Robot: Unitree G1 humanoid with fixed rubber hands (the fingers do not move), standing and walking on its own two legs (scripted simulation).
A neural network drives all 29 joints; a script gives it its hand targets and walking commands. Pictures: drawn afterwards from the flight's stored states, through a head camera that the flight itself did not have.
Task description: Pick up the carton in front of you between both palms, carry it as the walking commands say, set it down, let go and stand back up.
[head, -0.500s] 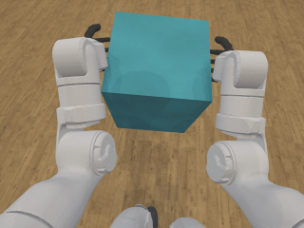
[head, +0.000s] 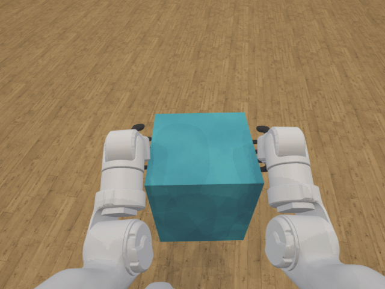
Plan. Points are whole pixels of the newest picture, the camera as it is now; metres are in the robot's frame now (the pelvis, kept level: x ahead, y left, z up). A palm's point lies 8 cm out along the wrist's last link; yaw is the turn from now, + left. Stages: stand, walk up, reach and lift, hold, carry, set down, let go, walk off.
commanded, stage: carry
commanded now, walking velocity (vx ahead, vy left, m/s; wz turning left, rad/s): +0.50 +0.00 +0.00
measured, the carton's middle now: (200, 179) +0.35 +0.01 -0.02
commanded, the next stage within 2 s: none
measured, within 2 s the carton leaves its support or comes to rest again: neither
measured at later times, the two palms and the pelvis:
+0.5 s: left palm (160, 77) +0.60 +0.13 +0.10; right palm (265, 84) +0.58 -0.16 +0.10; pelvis +0.30 +0.00 -0.01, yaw -4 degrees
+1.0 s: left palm (190, 37) +0.89 +0.06 +0.08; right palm (269, 42) +0.88 -0.23 +0.06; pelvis +0.59 -0.08 +0.00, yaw +0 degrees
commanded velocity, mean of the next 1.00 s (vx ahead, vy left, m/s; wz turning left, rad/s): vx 0.50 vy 0.00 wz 0.00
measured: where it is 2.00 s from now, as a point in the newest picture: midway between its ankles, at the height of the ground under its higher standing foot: (212, 132)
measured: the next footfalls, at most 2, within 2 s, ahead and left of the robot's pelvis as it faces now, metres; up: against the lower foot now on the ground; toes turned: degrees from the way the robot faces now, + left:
left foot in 0.44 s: +0.42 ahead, +0.08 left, +0.00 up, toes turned +6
right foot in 0.88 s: +0.71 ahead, -0.18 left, +0.00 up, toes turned -13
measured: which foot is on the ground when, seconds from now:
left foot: up 0.00-0.42, down 0.44-0.92, up 0.94-1.00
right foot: down 0.00-0.46, up 0.48-0.86, down 0.88-1.00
